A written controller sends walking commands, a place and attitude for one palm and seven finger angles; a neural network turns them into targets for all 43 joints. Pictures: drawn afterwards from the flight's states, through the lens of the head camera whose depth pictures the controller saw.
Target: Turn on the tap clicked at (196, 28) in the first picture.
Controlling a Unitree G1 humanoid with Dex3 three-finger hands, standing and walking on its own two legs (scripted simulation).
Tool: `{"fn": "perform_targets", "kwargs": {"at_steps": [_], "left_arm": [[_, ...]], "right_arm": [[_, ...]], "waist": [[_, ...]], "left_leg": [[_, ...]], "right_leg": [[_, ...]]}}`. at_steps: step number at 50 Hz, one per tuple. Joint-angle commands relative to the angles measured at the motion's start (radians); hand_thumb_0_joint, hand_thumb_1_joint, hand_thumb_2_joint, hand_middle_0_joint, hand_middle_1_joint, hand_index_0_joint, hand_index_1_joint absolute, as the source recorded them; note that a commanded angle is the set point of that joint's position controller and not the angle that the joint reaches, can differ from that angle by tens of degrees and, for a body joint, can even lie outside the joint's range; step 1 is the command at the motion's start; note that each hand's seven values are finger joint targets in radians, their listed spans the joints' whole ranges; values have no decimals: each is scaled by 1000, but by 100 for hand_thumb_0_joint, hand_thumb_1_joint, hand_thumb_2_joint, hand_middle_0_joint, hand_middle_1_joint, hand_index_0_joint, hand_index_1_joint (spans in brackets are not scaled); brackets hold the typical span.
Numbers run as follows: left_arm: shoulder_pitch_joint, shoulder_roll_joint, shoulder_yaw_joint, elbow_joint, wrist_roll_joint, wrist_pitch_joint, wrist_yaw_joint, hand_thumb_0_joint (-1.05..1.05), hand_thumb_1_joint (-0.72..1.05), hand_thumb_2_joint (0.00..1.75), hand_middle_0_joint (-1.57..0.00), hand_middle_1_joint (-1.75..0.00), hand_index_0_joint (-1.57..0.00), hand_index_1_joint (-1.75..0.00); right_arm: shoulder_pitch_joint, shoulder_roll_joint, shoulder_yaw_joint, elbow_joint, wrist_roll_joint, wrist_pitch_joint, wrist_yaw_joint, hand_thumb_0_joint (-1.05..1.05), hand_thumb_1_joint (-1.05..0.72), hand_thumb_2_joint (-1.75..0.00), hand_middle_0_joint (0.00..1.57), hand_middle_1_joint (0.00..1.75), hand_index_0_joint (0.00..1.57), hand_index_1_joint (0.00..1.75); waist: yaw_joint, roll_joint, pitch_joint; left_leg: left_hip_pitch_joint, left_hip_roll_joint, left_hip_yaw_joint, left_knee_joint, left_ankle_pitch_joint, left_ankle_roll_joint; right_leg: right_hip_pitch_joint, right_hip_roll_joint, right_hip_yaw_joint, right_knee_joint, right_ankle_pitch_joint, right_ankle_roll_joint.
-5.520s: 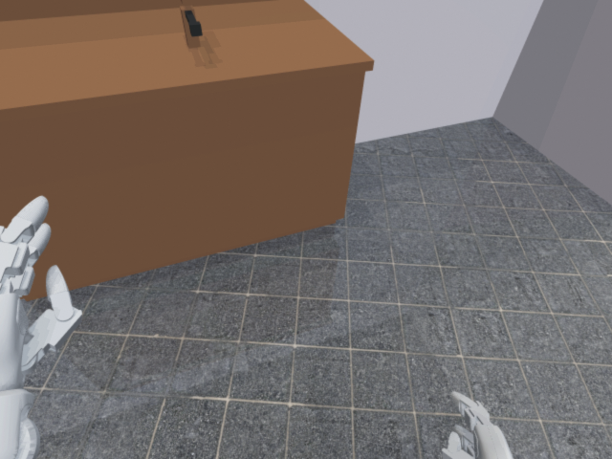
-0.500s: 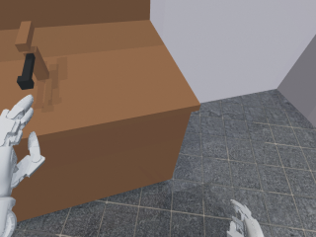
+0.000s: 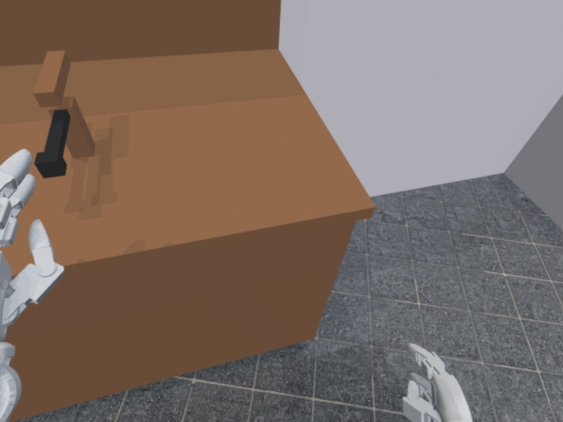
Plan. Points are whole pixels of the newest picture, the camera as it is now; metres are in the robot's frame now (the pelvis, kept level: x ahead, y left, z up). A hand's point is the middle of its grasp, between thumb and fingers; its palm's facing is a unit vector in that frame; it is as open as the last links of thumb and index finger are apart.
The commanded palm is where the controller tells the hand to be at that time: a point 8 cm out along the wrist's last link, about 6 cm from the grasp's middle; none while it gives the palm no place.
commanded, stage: shuffle to correct the standing spot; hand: left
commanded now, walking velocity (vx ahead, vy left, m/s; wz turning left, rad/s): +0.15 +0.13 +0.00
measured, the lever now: (51, 164) +0.41 +0.38 +0.13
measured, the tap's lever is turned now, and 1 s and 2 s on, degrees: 0 0 0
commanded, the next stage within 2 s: come to a stop and stand still in 0.98 s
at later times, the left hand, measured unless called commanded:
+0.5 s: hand (47, 276) +0.21 +0.26 +0.17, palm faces +0.43 -0.83 -0.35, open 7.4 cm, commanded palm +0.16 +0.29 +0.19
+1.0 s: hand (55, 252) +0.23 +0.26 +0.18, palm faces +0.42 -0.83 -0.36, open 7.4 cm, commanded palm +0.18 +0.30 +0.19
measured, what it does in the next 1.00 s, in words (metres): steps on the spot: right foot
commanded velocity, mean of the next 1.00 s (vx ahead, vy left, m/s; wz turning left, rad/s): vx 0.15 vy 0.13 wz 0.00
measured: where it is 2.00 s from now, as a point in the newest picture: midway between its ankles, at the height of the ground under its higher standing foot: outside the picture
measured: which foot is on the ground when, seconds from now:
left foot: down 0.00-0.76, up 0.78-1.00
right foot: down 0.00-0.44, up 0.46-0.72, down 0.74-1.00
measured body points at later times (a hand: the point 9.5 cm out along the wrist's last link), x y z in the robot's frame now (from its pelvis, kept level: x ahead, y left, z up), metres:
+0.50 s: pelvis -0.01 +0.01 -0.01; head +0.00 +0.02 +0.44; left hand +0.18 +0.30 +0.19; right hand +0.15 -0.23 -0.09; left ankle -0.03 +0.05 -0.73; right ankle -0.04 -0.14 -0.71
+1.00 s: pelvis +0.02 +0.02 +0.01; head +0.04 +0.02 +0.46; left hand +0.20 +0.30 +0.20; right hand +0.19 -0.23 -0.07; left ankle +0.07 +0.18 -0.68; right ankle +0.05 -0.08 -0.73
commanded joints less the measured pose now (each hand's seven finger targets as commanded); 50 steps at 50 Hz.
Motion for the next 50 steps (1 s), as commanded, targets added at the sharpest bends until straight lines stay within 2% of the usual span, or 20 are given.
{"fn": "perform_targets", "kwargs": {"at_steps": [1,12,17,19,21,22,23,26,29,32,35,36,37,38,39,40,42,43,46,50], "left_arm": [[-80,163,92,-210,-1,-72,19,0,90,90,-20,-30,-20,-30],[-32,175,126,-204,-6,-84,20,0,90,90,-20,-30,-20,-30],[-42,177,124,-175,-5,-90,27,0,90,90,-20,-30,-20,-30],[-93,197,140,-202,-3,-91,34,0,90,90,-20,-30,-20,-30],[-105,167,116,-209,-3,-87,29,0,90,90,-20,-30,-20,-30],[-110,166,110,-229,-1,-87,25,0,90,90,-20,-30,-20,-30],[-135,176,100,-263,2,-88,20,0,90,90,-20,-30,-20,-30],[-62,155,97,-214,15,-78,22,0,90,90,-20,-30,-20,-30],[6,152,106,-192,10,-70,18,0,90,90,-20,-30,-20,-30],[31,149,100,-171,7,-65,18,0,90,90,-20,-30,-20,-30],[-11,183,130,-149,3,-61,25,0,90,90,-20,-30,-20,-30],[-18,178,126,-129,8,-60,26,0,90,90,-20,-30,-20,-30],[-36,214,148,-127,10,-63,28,0,90,90,-20,-30,-20,-30],[-66,216,163,-125,-5,-72,27,0,90,90,-20,-30,-20,-30],[-112,182,130,-156,-6,-74,19,0,90,90,-20,-30,-20,-30],[-95,177,124,-155,-8,-73,18,0,90,90,-20,-30,-20,-30],[-61,150,93,-174,7,-73,18,0,90,90,-20,-30,-20,-30],[-74,154,82,-199,12,-73,21,0,90,90,-20,-30,-20,-30],[-71,172,98,-235,13,-67,35,0,90,90,-20,-30,-20,-30],[-36,182,131,-250,9,-55,58,0,90,90,-20,-30,-20,-30]], "right_arm": [[-66,-139,-57,-152,12,-45,-14,0,-90,-90,20,30,20,30],[-66,-138,-67,-155,18,-31,-10,0,-90,-90,20,30,20,30],[-71,-133,-72,-145,20,-19,-10,0,-90,-90,20,30,20,30],[-76,-130,-68,-137,20,-16,-13,0,-90,-90,20,30,20,30],[-61,-138,-65,-132,19,-17,-16,0,-90,-90,20,30,20,30],[-65,-146,-69,-139,20,-23,-17,0,-90,-90,20,30,20,30],[-63,-135,-69,-141,5,-38,-14,0,-90,-90,20,30,20,30],[-42,-131,-79,-128,1,-48,-6,0,-90,-90,20,30,20,30],[-57,-129,-70,-130,9,-48,-10,0,-90,-90,20,30,20,30],[-59,-134,-58,-134,2,-47,-18,0,-90,-90,20,30,20,30],[-78,-133,-50,-145,-3,-41,-34,0,-90,-90,20,30,20,30],[-77,-134,-55,-149,-3,-39,-35,0,-90,-90,20,30,20,30],[-62,-127,-67,-152,-5,-34,-31,0,-90,-90,20,30,20,30],[-70,-155,-82,-158,-7,-38,-25,0,-90,-90,20,30,20,30],[-48,-176,-102,-139,0,-34,-9,0,-90,-90,20,30,20,30],[-49,-156,-91,-125,-2,-31,-1,0,-90,-90,20,30,20,30],[-64,-133,-62,-105,-1,-16,3,0,-90,-90,20,30,20,30],[-72,-127,-55,-103,-1,-16,-1,0,-90,-90,20,30,20,30],[-75,-113,-53,-101,-8,-35,-25,0,-90,-90,20,30,20,30],[-75,-90,-55,-110,-14,-63,-47,0,-90,-90,20,30,20,30]], "waist": [[-19,84,-156],[-17,71,-143],[-21,-102,-104],[-31,-62,-65],[-47,102,-55],[-48,271,-49],[-59,319,-52],[-44,88,-79],[-23,135,-70],[-18,166,-50],[-1,95,-92],[12,11,-107],[10,-173,-164],[-3,-253,-122],[-17,-228,-116],[-21,-141,-69],[-23,23,-49],[-23,9,-43],[-21,-46,-56],[4,-98,-109]], "left_leg": [[-15,112,-117,-74,466,-85],[-56,123,-143,-61,457,-89],[-182,44,-52,120,165,-72],[-138,49,-47,67,73,-65],[-26,97,-185,-135,154,-62],[93,204,-376,-273,255,-63],[235,269,-498,-342,419,-53],[332,286,-393,-246,624,34],[203,235,-235,-266,540,45],[10,208,-182,-309,374,16],[-177,196,-160,-208,192,-12],[-318,159,-130,-68,115,-28],[-474,68,-59,233,-14,-47],[-525,27,-64,526,-150,-56],[-482,26,-115,667,-115,-75],[-488,75,-146,701,-64,-80],[-430,133,-111,648,41,-91],[-388,142,-92,603,81,-93],[-228,137,1,317,122,-90],[-10,61,131,-5,115,-77]], "right_leg": [[110,-38,54,47,349,-101],[98,-30,38,86,270,-96],[108,-197,277,-47,226,-179],[26,-218,297,-49,148,-178],[-88,-66,98,168,103,-105],[-229,46,-35,327,17,-39],[-375,62,-25,449,-196,-34],[-453,15,13,528,-131,-46],[-327,5,-39,376,-46,-43],[-120,21,-92,201,9,-41],[180,14,-98,-39,88,-51],[343,-33,-17,-106,83,-81],[454,-236,300,-191,-45,-181],[305,-449,648,-330,-156,-281],[181,-445,714,-391,-302,-265],[106,-437,640,-364,-340,-277],[8,-343,344,-314,-93,-231],[-47,-319,259,-319,-23,-209],[-118,-266,136,-306,20,-176],[-52,-215,77,-210,-31,-143]]}}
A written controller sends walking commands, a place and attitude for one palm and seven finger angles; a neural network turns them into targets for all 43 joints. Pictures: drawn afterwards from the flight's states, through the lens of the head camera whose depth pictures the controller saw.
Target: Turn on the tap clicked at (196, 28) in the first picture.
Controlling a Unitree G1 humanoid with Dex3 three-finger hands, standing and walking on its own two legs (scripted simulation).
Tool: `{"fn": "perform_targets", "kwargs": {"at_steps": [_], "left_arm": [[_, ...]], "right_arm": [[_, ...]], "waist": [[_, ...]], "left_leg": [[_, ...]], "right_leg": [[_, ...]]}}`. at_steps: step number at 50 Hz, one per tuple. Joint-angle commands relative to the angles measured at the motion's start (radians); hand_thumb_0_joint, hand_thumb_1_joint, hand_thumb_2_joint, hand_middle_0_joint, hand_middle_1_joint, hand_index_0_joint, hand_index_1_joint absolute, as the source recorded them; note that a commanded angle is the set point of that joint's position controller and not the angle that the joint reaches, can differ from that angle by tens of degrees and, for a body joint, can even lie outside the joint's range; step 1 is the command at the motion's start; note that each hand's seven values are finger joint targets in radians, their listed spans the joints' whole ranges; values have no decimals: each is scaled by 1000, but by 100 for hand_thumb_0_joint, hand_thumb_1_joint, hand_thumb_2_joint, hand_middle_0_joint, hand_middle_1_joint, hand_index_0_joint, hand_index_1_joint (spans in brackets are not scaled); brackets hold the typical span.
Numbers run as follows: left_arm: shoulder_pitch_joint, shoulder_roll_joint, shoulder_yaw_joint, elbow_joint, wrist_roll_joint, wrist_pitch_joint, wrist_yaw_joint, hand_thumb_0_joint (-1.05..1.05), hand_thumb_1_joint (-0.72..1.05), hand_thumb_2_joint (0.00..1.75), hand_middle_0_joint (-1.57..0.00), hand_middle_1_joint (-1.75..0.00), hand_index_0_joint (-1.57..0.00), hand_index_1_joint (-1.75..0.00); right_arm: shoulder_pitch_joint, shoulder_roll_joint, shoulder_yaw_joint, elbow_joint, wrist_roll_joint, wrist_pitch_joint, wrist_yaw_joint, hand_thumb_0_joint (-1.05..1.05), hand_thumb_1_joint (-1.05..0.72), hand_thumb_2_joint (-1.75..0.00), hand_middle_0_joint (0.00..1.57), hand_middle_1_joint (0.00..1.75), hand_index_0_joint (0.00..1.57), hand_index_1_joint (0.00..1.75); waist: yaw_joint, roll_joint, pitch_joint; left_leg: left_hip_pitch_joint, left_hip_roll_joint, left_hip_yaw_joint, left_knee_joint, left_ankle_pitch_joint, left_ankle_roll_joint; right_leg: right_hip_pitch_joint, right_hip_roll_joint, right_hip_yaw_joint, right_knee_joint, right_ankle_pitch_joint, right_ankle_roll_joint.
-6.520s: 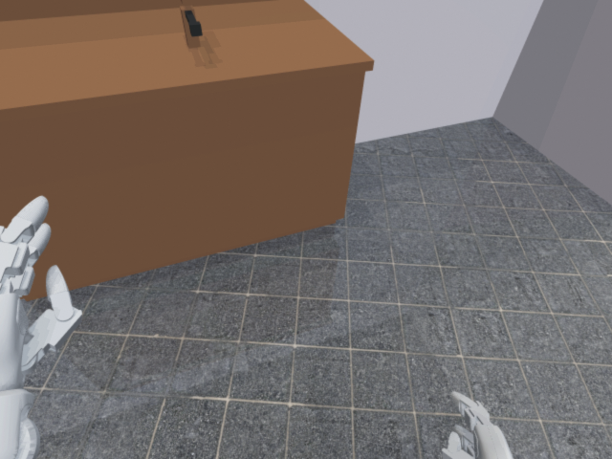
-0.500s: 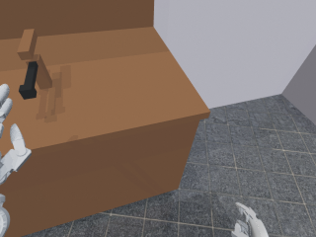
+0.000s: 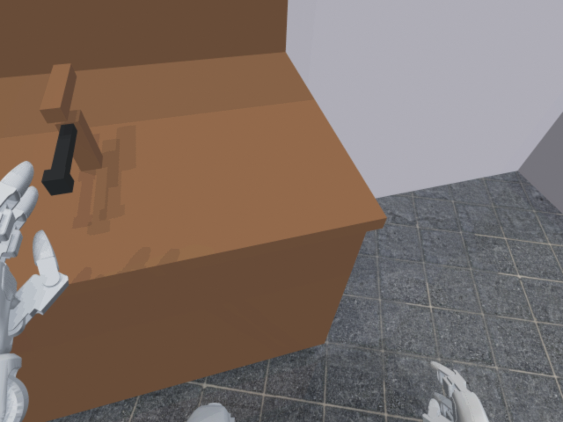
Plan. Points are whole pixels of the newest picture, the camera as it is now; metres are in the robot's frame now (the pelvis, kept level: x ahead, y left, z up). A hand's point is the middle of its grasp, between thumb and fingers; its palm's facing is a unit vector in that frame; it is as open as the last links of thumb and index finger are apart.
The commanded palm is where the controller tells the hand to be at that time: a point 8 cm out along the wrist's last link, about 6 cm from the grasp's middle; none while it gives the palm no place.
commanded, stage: come to a stop and stand still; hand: left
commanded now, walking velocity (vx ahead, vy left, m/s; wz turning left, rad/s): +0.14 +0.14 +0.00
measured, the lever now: (58, 181) +0.39 +0.36 +0.12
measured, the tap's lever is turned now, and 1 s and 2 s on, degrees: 0 0 0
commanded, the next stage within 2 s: look again from close up in 1.36 s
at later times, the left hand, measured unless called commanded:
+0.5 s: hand (23, 239) +0.26 +0.30 +0.17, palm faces +0.41 -0.83 -0.37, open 7.4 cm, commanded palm +0.20 +0.33 +0.18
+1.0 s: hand out of the picture +0.23 +0.36 +0.14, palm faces +0.40 -0.84 -0.37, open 7.4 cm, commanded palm +0.16 +0.37 +0.18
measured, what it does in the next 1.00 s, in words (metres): steps on the spot: left foot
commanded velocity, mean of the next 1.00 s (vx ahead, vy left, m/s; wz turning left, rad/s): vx -0.04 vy -0.04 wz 0.00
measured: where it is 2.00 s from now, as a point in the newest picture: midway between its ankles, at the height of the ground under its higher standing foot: outside the picture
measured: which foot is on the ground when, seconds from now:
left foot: up 0.00-0.08, down 0.10-1.00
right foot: down 0.00-1.00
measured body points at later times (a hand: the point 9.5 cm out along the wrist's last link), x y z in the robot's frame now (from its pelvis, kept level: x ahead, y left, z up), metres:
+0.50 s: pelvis +0.04 +0.05 +0.00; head +0.06 +0.06 +0.45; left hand +0.23 +0.34 +0.19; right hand +0.23 -0.15 -0.08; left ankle +0.06 +0.17 -0.74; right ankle +0.04 -0.07 -0.74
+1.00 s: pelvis +0.01 +0.09 +0.00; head +0.05 +0.12 +0.44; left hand +0.20 +0.40 +0.16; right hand +0.15 -0.15 -0.09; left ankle +0.06 +0.17 -0.74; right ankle +0.04 -0.07 -0.74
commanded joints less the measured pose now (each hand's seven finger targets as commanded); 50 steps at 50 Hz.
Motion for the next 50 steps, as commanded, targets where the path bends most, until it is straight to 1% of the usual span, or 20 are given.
{"fn": "perform_targets", "kwargs": {"at_steps": [1,3,5,6,7,10,12,14,15,19,21,28,29,30,31,32,34,38,44,50], "left_arm": [[-91,217,148,-228,-8,-61,37,0,90,90,-20,-30,-20,-30],[-113,216,148,-203,-10,-67,32,0,90,90,-20,-30,-20,-30],[-119,197,138,-195,-11,-67,26,0,90,90,-20,-30,-20,-30],[-95,196,142,-128,-22,-63,16,0,90,90,-20,-30,-20,-30],[-117,198,136,-144,-15,-58,11,0,90,90,-20,-30,-20,-30],[-116,197,122,-238,-2,-65,13,0,90,90,-20,-30,-20,-30],[-87,213,129,-236,2,-50,15,0,90,90,-20,-30,-20,-30],[-38,190,122,-212,-17,-27,12,0,90,90,-20,-30,-20,-30],[-52,193,123,-212,-18,-23,16,0,90,90,-20,-30,-20,-30],[-86,218,140,-208,-27,-4,17,0,90,90,-20,-30,-20,-30],[-83,199,124,-174,-28,7,15,0,90,90,-20,-30,-20,-30],[-81,175,85,-177,-26,28,20,0,90,90,-20,-30,-20,-30],[-1004,985,305,-555,-14,-159,38,0,90,90,-20,-30,-20,-30],[-559,420,318,-43,21,-81,17,0,90,90,-20,-30,-20,-30],[-418,353,211,75,8,-48,11,0,90,90,-20,-30,-20,-30],[-390,411,243,24,0,-62,7,0,90,90,-20,-30,-20,-30],[-194,278,143,68,-35,-83,-13,0,90,90,-20,-30,-20,-30],[-25,263,121,-70,-71,-138,-6,0,90,90,-20,-30,-20,-30],[-202,368,205,-120,-64,-179,13,0,90,90,-20,-30,-20,-30],[-214,297,129,-198,-35,-168,10,0,90,90,-20,-30,-20,-30]], "right_arm": [[-89,-50,-19,-168,5,-76,-26,0,-90,-90,20,30,20,30],[-75,-73,-33,-174,20,-77,-29,0,-90,-90,20,30,20,30],[-69,-118,-45,-190,37,-80,-27,0,-90,-90,20,30,20,30],[-68,-93,-36,-175,33,-83,-24,0,-90,-90,20,30,20,30],[-79,-85,-32,-172,26,-87,-19,0,-90,-90,20,30,20,30],[-90,-69,-10,-168,22,-105,-2,0,-90,-90,20,30,20,30],[-97,-64,1,-173,23,-104,8,0,-90,-90,20,30,20,30],[-101,-62,-12,-179,30,-101,9,0,-90,-90,20,30,20,30],[-86,-65,-11,-168,28,-94,7,0,-90,-90,20,30,20,30],[-111,-51,6,-170,24,-76,-14,0,-90,-90,20,30,20,30],[-109,-50,7,-180,26,-66,-19,0,-90,-90,20,30,20,30],[-115,-62,1,-190,27,-57,-25,0,-90,-90,20,30,20,30],[41,-119,185,-335,90,-38,-107,0,-90,-90,20,30,20,30],[-22,3,29,-249,74,-84,-74,0,-90,-90,20,30,20,30],[-64,-89,21,-198,18,-93,-39,0,-90,-90,20,30,20,30],[-50,-132,-9,-220,7,-108,-17,0,-90,-90,20,30,20,30],[-48,-115,-4,-211,24,-131,20,0,-90,-90,20,30,20,30],[-2,-127,-15,-219,32,-176,59,0,-90,-90,20,30,20,30],[-58,-133,-7,-162,21,-186,37,0,-90,-90,20,30,20,30],[-38,-111,-8,-121,26,-211,41,0,-90,-90,20,30,20,30]], "waist": [[4,-23,-131],[-7,23,-111],[-8,181,-127],[-19,238,-109],[-17,280,-80],[-6,250,-147],[-2,175,-182],[-8,4,-172],[-13,10,-195],[-2,139,-218],[3,134,-205],[-3,103,-158],[-48,290,-27],[24,155,-79],[16,153,-85],[26,124,-126],[32,67,-204],[47,-7,-160],[17,82,-99],[14,211,-182]], "left_leg": [[238,-85,135,-282,16,8],[267,-51,50,-345,0,28],[318,124,-224,-426,152,106],[273,175,-320,-503,170,144],[254,196,-330,-518,210,158],[299,140,-164,-399,457,90],[210,72,-72,-360,402,21],[238,-1,1,-299,323,-30],[250,-12,4,-294,332,-35],[347,22,-4,-387,467,-28],[326,39,-14,-410,451,-20],[270,-18,13,-466,153,-30],[199,-44,-39,-435,182,14],[277,77,-58,-414,129,10],[285,23,-9,-424,130,-1],[242,4,-2,-387,76,-8],[274,-19,-4,-344,79,-1],[247,-39,-31,-327,96,1],[204,-18,-95,-419,-31,5],[237,43,-172,-502,-8,17]], "right_leg": [[20,-146,153,-150,-137,-59],[-3,-95,137,-18,-138,-18],[-100,51,25,243,-99,48],[-128,76,40,314,-250,55],[-134,68,64,320,-286,48],[12,63,76,38,-65,38],[199,65,102,-104,231,34],[168,21,190,-115,425,0],[174,-4,190,-106,480,-13],[140,62,115,-79,418,43],[156,74,105,-100,349,52],[146,68,130,-224,207,51],[95,83,139,-207,29,100],[-51,16,116,-144,-87,31],[-3,45,144,-163,31,1],[20,12,187,-180,89,-8],[50,-24,213,-156,157,-25],[6,-47,193,-148,174,-13],[-30,-20,171,-136,-7,7],[44,2,104,-38,-8,25]]}}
